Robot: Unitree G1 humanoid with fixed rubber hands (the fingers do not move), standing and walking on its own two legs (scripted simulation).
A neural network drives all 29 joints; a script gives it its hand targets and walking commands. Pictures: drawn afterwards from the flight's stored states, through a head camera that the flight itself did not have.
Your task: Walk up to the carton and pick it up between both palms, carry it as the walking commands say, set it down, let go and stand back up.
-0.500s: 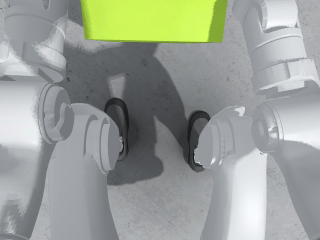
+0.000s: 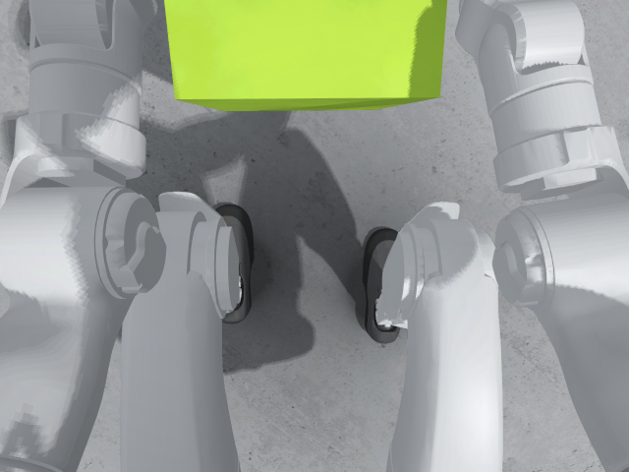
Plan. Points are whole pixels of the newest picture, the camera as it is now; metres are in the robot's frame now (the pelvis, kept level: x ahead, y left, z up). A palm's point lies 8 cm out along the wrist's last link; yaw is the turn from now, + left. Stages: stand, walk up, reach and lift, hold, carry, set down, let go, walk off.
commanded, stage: reach and lift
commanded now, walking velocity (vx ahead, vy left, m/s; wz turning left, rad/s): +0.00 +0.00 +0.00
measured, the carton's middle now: out of the picture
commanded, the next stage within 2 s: none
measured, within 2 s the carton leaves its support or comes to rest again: neither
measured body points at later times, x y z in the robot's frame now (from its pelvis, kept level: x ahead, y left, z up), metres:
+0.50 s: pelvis -0.01 +0.00 +0.05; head +0.33 +0.01 +0.34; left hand +0.55 +0.18 -0.05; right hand +0.55 -0.13 -0.06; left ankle +0.16 +0.14 -0.36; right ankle +0.13 -0.13 -0.36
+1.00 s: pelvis -0.02 +0.00 +0.10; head +0.30 +0.01 +0.42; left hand +0.53 +0.18 +0.02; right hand +0.53 -0.13 +0.02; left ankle +0.16 +0.14 -0.36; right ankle +0.13 -0.13 -0.36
